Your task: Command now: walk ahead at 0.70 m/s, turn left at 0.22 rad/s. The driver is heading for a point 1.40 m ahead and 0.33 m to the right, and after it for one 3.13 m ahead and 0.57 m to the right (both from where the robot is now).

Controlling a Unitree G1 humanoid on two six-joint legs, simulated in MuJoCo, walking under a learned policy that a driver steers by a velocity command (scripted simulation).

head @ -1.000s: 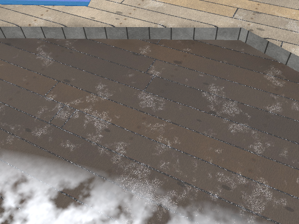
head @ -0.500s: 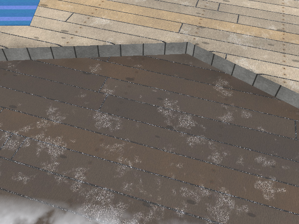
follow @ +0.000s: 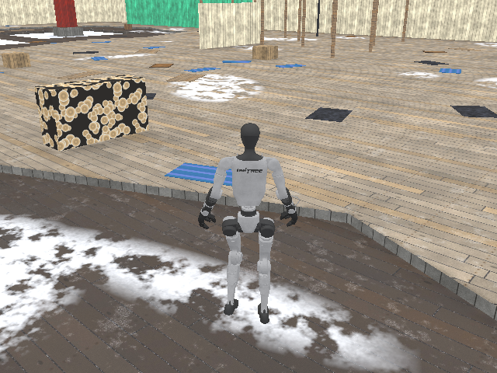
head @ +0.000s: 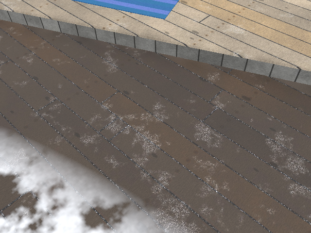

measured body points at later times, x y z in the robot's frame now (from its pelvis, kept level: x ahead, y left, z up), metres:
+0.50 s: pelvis +0.29 +0.02 -0.01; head +0.31 +0.02 +0.44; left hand +0.49 +0.26 -0.11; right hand +0.25 -0.27 -0.12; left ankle +0.21 +0.16 -0.74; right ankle +0.30 -0.10 -0.65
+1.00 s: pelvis +0.69 -0.18 -0.01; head +0.71 -0.19 +0.44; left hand +0.83 +0.05 -0.14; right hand +0.69 -0.47 -0.12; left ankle +0.93 -0.13 -0.66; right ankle +0.58 -0.14 -0.74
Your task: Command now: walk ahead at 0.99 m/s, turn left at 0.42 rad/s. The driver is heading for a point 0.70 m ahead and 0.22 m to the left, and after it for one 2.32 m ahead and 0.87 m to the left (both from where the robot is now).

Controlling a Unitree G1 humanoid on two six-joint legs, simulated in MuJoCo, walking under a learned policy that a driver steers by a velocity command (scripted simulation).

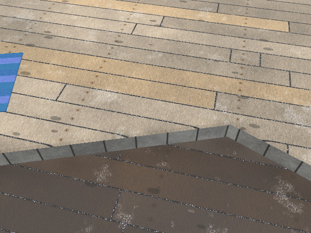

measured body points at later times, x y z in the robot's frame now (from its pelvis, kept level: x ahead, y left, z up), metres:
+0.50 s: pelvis +0.48 +0.06 +0.00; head +0.51 +0.08 +0.45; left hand +0.68 +0.33 -0.04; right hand +0.54 -0.23 -0.12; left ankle +0.33 +0.06 -0.73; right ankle +0.75 -0.05 -0.68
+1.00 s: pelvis +0.78 +0.19 +0.00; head +0.81 +0.21 +0.45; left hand +0.59 +0.37 -0.13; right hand +1.09 +0.20 -0.07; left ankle +0.74 +0.28 -0.74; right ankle +0.79 -0.01 -0.64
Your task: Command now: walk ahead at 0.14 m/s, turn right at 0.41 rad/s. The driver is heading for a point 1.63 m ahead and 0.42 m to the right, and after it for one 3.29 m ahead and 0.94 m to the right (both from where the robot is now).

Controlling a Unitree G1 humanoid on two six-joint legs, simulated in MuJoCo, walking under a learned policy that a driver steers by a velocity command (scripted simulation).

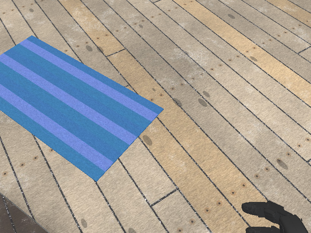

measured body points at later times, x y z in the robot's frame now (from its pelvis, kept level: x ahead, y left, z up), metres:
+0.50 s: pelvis +0.12 -0.11 +0.06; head +0.15 -0.14 +0.51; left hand +0.37 +0.08 -0.02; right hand +0.22 -0.40 -0.03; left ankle +0.13 +0.07 -0.49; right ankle +0.17 -0.18 -0.62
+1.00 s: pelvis +0.20 -0.12 +0.12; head +0.22 -0.13 +0.57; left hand +0.38 +0.09 +0.02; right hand +0.24 -0.41 +0.00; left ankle +0.23 +0.01 -0.57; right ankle +0.17 -0.18 -0.62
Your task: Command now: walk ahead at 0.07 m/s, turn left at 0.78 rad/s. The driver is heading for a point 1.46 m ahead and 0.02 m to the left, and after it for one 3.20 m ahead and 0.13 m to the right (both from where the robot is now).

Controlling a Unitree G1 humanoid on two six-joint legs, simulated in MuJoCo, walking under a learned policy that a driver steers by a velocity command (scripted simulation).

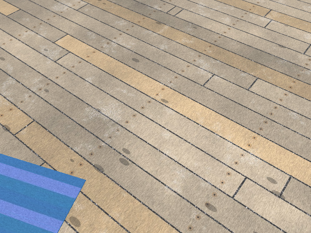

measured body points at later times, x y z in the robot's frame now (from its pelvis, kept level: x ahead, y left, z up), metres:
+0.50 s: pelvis +0.06 +0.06 +0.00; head +0.07 +0.09 +0.45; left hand +0.08 +0.33 -0.14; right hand +0.26 -0.12 -0.09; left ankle +0.01 +0.12 -0.74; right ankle +0.10 -0.08 -0.68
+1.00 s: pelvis +0.10 +0.02 -0.01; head +0.13 -0.01 +0.44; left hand +0.29 +0.26 -0.09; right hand +0.18 -0.27 -0.12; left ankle +0.14 +0.17 -0.67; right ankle +0.09 -0.05 -0.74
